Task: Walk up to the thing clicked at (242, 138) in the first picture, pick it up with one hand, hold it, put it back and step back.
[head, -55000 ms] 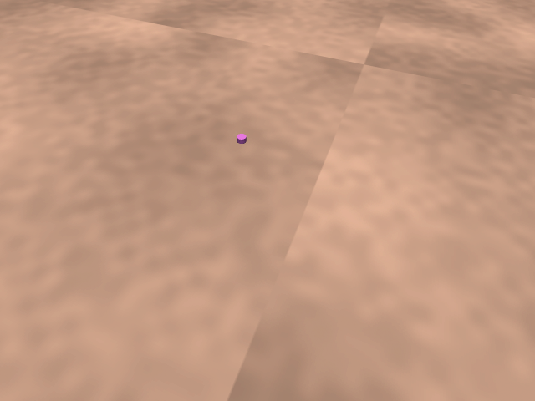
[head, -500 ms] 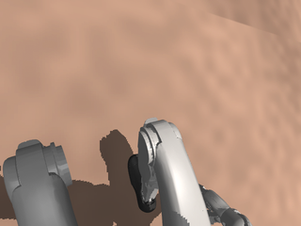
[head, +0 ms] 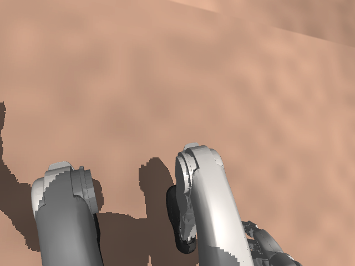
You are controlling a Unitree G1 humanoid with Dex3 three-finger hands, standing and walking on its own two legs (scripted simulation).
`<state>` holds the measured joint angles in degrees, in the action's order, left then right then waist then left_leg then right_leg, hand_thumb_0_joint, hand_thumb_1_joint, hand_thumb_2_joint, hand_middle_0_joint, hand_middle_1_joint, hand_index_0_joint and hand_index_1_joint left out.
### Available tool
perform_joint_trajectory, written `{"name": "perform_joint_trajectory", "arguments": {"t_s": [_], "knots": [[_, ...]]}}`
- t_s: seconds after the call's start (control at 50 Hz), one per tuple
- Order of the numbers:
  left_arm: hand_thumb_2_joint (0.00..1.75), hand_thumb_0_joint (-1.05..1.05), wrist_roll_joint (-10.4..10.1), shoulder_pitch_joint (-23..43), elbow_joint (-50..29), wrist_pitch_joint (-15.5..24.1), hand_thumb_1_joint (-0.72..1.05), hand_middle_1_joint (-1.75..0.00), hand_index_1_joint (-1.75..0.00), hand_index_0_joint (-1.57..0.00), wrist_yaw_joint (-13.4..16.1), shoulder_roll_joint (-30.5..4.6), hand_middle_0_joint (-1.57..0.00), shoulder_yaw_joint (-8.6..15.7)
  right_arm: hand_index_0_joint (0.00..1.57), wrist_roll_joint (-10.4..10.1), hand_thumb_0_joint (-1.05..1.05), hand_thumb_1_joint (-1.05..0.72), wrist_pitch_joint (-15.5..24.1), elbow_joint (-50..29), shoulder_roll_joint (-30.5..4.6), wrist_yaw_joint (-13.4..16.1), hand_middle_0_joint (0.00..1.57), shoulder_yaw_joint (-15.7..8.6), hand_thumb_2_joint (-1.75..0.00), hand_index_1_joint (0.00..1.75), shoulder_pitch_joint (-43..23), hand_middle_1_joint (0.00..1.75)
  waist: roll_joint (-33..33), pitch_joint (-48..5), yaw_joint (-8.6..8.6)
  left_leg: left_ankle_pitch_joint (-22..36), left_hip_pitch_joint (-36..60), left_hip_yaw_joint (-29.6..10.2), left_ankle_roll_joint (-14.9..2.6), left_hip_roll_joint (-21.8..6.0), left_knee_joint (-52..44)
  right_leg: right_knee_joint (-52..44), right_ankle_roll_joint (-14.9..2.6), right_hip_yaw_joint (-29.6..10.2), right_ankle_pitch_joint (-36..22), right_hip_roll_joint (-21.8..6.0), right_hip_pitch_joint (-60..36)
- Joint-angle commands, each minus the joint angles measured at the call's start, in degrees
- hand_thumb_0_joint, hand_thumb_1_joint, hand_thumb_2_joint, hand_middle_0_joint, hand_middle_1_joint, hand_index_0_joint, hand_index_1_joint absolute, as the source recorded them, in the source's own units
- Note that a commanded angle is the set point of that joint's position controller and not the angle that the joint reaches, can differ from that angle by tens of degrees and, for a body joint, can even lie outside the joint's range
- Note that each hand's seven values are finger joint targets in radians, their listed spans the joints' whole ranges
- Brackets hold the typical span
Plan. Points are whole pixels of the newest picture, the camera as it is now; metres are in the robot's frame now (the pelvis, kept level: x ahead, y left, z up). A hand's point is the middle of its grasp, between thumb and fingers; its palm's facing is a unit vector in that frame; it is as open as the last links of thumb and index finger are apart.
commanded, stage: lift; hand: left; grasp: from above
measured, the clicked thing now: out of the picture +0.46 +0.38 -0.18
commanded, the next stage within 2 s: hold in 1.78 s
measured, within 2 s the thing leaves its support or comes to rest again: neither
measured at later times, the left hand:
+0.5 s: hand out of the picture +0.41 +0.37 -0.06, palm faces -0.45 -0.12 -0.89, open 7.4 cm
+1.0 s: hand out of the picture +0.34 +0.34 +0.14, palm faces -0.40 -0.15 -0.90, open 7.6 cm
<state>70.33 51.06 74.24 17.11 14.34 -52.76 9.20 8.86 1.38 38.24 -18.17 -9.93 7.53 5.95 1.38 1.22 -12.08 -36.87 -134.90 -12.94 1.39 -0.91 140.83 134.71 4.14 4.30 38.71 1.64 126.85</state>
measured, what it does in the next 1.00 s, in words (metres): rises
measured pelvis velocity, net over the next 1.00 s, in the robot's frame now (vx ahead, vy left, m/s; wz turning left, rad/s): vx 0.00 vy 0.00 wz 0.12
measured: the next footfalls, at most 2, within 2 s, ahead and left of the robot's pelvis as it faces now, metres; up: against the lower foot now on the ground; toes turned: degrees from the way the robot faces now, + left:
none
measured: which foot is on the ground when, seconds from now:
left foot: down 0.00-1.00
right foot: down 0.00-1.00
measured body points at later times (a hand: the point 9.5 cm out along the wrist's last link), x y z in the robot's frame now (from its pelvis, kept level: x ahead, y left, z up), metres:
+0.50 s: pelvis +0.00 +0.00 +0.06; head +0.21 +0.07 +0.45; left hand +0.43 +0.37 -0.01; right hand +0.10 -0.27 -0.06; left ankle +0.08 +0.14 -0.28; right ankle +0.11 -0.14 -0.28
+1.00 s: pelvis +0.00 +0.00 +0.21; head +0.16 +0.05 +0.63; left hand +0.36 +0.34 +0.19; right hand +0.18 -0.24 +0.09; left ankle +0.08 +0.14 -0.28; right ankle +0.11 -0.14 -0.28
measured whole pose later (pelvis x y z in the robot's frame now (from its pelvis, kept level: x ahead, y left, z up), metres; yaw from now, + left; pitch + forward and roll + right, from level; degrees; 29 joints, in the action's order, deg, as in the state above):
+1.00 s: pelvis +0.00 +0.00 +0.21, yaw +7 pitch +28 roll -6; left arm 54.6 22.1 33.8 4.8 -0.4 -36.3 1.4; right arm -0.2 -3.1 36.0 -14.6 -0.4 -0.8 7.5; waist -2.5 -9.1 -4.3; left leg -34.1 -96.8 -5.0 0.4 -3.1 102.4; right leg 99.0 3.2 1.5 35.1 -0.8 92.0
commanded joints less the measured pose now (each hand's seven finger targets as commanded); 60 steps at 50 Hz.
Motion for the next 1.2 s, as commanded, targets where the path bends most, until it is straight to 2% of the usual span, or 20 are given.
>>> {"name": "perform_joint_trajectory", "arguments": {"t_s": [0.0,0.04,0.1,0.12,0.18,0.26,0.48,0.64,0.68,0.74,0.76,0.82,0.84,0.92,0.96,0.98,1.06,1.12,1.14,1.18], "knots": [[0.53,0.0,-1.5,16.6,-8.9,-0.5,0.83,-0.58,-0.54,-1.17,1.7,-18.2,-1.13,2.9,0.2,-0.6,0.0,-0.91,-0.6,-1.2,-14.6,1.3,0.2,-5.2,-0.9,0.3,10.7,0.3,-19.7,-38.9,-0.71,5.8,30.6,8.0,-2.66,-0.2,-15.1,-14.5,-5.67,6.1,-9.5,1.6,-16.1],[0.48,0.0,-1.7,17.2,-10.1,-0.7,0.84,-0.59,-0.54,-1.22,1.3,-17.9,-1.17,2.6,0.2,-0.7,0.0,-0.94,-0.9,-0.9,-14.4,1.7,0.2,-5.5,-0.91,0.3,11.1,0.3,-20.0,-40.3,-0.61,6.7,31.4,8.4,-2.7,-0.2,-15.1,-14.9,-5.51,5.9,-10.5,1.6,-17.0],[0.42,0.0,-2.6,15.9,-11.5,-1.5,0.73,-0.52,-0.46,-1.11,0.4,-17.5,-1.06,3.1,0.2,-1.1,0.0,-0.89,-1.1,-1.2,-14.3,2.2,0.2,-6.2,-0.89,0.3,11.7,0.3,-20.9,-41.4,0.33,6.6,32.6,8.5,-2.58,0.1,-16.8,-15.2,-5.68,6.1,-10.4,1.2,-17.1],[0.39,0.0,-2.8,15.4,-11.6,-1.8,0.77,-0.54,-0.48,-1.16,0.0,-17.0,-1.11,3.0,0.2,-1.3,0.0,-0.94,-1.2,-1.3,-14.5,2.3,0.2,-6.5,-0.91,0.3,12.0,0.3,-20.4,-41.0,0.37,6.7,33.0,8.4,-2.49,0.2,-17.1,-15.8,-5.87,6.1,-10.2,1.1,-16.7],[0.43,0.0,-4.4,14.9,-15.4,-3.1,0.77,-0.54,-0.49,-1.14,-1.4,-17.5,-1.09,4.3,0.2,-2.1,0.0,-0.92,-1.6,-1.5,-14.2,2.6,0.2,-7.6,-0.9,0.3,12.6,0.3,-22.5,-45.8,1.9,8.4,36.7,8.6,-2.43,0.1,-19.3,-16.1,-5.66,5.5,-12.1,0.8,-18.6],[0.41,0.0,-5.6,13.3,-19.7,-4.5,0.77,-0.55,-0.49,-1.13,-3.4,-17.1,-1.07,4.9,0.2,-3.1,0.0,-0.92,-2.3,-2.0,-13.7,3.0,0.2,-9.0,-0.9,0.3,12.7,0.3,-22.7,-47.7,2.96,9.4,39.0,8.7,-2.53,0.2,-21.5,-17.4,-5.87,4.9,-12.6,0.5,-19.4],[0.48,0.0,-9.8,4.5,-28.3,-5.4,0.73,-0.58,-0.53,-1.1,-8.6,-8.8,-1.05,1.7,0.2,-5.2,0.0,-0.91,-3.5,-3.2,-11.1,4.2,0.2,-11.8,-0.9,0.3,12.7,0.3,-16.9,-45.9,4.31,4.9,41.6,9.1,-3.25,0.1,-29.3,-25.1,-5.76,2.7,-9.2,0.3,-23.9],[0.49,0.0,-12.9,-1.1,-38.4,-5.9,0.7,-0.63,-0.57,-1.06,-11.1,-7.0,-1.0,1.1,0.2,-6.8,0.0,-0.91,-3.6,-5.7,-9.9,6.2,0.2,-12.7,-0.9,0.3,10.6,0.3,-14.9,-46.2,6.04,1.2,47.3,8.5,-3.32,-0.3,-37.8,-32.2,-5.43,1.6,-6.8,0.3,-30.3],[0.51,0.0,-13.5,-2.1,-41.3,-6.5,0.7,-0.67,-0.6,-1.04,-11.0,-7.8,-0.98,2.2,0.2,-7.3,0.0,-0.91,-3.6,-6.1,-9.9,6.9,0.2,-12.9,-0.9,0.3,9.8,0.3,-15.5,-46.8,7.0,0.7,50.2,8.3,-3.18,-0.4,-40.5,-34.0,-5.36,1.4,-6.5,0.2,-32.0],[0.52,0.0,-14.4,-4.8,-45.1,-7.5,0.69,-0.68,-0.61,-1.04,-11.5,-4.2,-0.97,0.2,0.2,-8.0,0.0,-0.91,-3.5,-6.5,-9.3,7.8,0.2,-12.8,-0.9,0.3,9.3,0.3,-16.2,-46.2,6.49,1.1,54.5,7.5,-2.91,-0.8,-44.7,-36.3,-5.12,1.5,-7.8,0.0,-34.9],[0.51,0.0,-14.6,-5.5,-46.7,-8.0,0.66,-0.68,-0.61,-1.01,-11.3,-5.8,-0.95,1.5,0.2,-8.2,0.0,-0.91,-3.5,-6.6,-9.2,8.2,0.2,-12.7,-0.9,0.3,9.1,0.3,-15.4,-47.3,7.25,1.9,56.3,7.6,-2.89,-0.7,-45.8,-37.6,-5.09,1.3,-8.1,0.0,-36.9],[0.51,0.0,-15.1,-9.3,-49.0,-9.7,0.67,-0.69,-0.62,-1.01,-11.6,-4.1,-0.94,1.1,0.2,-8.7,0.0,-0.9,-3.6,-6.9,-9.0,9.1,0.2,-12.9,-0.9,0.3,8.2,0.3,-15.3,-46.6,7.67,3.7,61.5,7.3,-2.67,-1.0,-50.2,-40.9,-4.92,1.0,-9.6,-0.2,-40.4],[0.52,0.0,-15.5,-10.0,-49.2,-10.4,0.66,-0.7,-0.63,-0.99,-11.8,-1.7,-0.93,-0.6,0.2,-8.7,0.0,-0.9,-3.6,-6.6,-8.4,9.4,0.2,-12.7,-0.9,0.3,7.9,0.3,-15.6,-44.9,7.15,3.4,62.3,7.4,-2.62,-1.1,-51.4,-42.4,-4.82,0.8,-9.4,-0.2,-41.0],[0.49,0.0,-16.7,-14.9,-51.5,-12.4,0.62,-0.7,-0.63,-0.96,-12.3,-0.4,-0.89,-0.9,0.2,-9.4,0.0,-0.9,-3.2,-6.8,-7.6,10.4,0.2,-12.5,-0.9,0.3,6.7,0.3,-13.6,-42.6,8.02,4.1,67.1,7.7,-2.59,-1.2,-56.9,-48.1,-4.65,0.2,-9.8,-0.3,-48.1],[0.5,0.0,-16.9,-16.1,-53.8,-13.2,0.63,-0.7,-0.63,-0.98,-12.5,2.1,-0.9,-2.8,0.2,-9.7,0.0,-0.9,-3.0,-6.9,-7.0,10.9,0.2,-12.4,-0.9,0.3,6.4,0.3,-12.9,-41.6,7.87,4.8,70.0,8.6,-2.54,-1.2,-59.2,-51.6,-4.72,-0.2,-10.2,-0.2,-51.3],[0.51,0.0,-16.8,-16.8,-54.4,-13.6,0.63,-0.72,-0.65,-0.97,-12.4,0.7,-0.9,-1.6,0.2,-9.9,0.0,-0.9,-2.9,-6.9,-7.0,11.2,0.2,-12.3,-0.9,0.3,6.3,0.3,-12.5,-42.1,8.33,5.0,71.6,8.9,-2.52,-1.0,-60.5,-53.4,-4.75,-0.5,-10.1,-0.1,-53.8],[0.48,0.0,-16.6,-19.7,-52.8,-14.1,0.61,-0.73,-0.65,-0.95,-12.7,4.4,-0.87,-4.2,0.2,-10.1,0.0,-0.91,-2.0,-5.8,-5.8,12.3,0.2,-12.0,-0.9,0.3,6.4,0.3,-10.0,-36.6,7.29,7.9,75.6,10.0,-2.43,-0.9,-64.7,-59.6,-4.75,-1.5,-11.9,-0.1,-59.3],[0.44,0.0,-16.6,-20.2,-50.2,-14.2,0.59,-0.72,-0.63,-0.93,-12.4,6.2,-0.84,-5.5,0.2,-10.2,0.0,-0.91,-1.1,-5.2,-5.2,12.9,0.2,-11.7,-0.9,0.3,6.6,0.3,-7.5,-31.4,7.05,7.6,76.9,10.3,-2.5,-0.8,-68.8,-64.7,-4.72,-2.2,-11.7,-0.2,-63.6],[0.44,0.0,-16.7,-19.5,-50.9,-14.0,0.59,-0.73,-0.64,-0.93,-12.2,5.4,-0.84,-4.7,0.2,-10.2,0.0,-0.9,-0.7,-5.1,-5.2,13.0,0.2,-11.7,-0.9,0.3,6.6,0.3,-7.8,-31.5,7.52,7.6,78.5,9.9,-2.43,-0.9,-70.5,-65.8,-4.78,-2.4,-11.5,-0.2,-65.5],[0.45,0.0,-16.5,-19.4,-48.8,-13.8,0.61,-0.74,-0.65,-0.94,-12.1,7.4,-0.85,-6.2,0.2,-10.2,0.0,-0.9,-0.1,-4.9,-5.2,13.2,0.2,-11.6,-0.9,0.3,6.4,0.3,-8.3,-29.4,7.52,6.1,80.7,9.2,-2.19,-1.2,-74.1,-67.7,-4.7,-2.4,-10.9,-0.1,-66.9]]}}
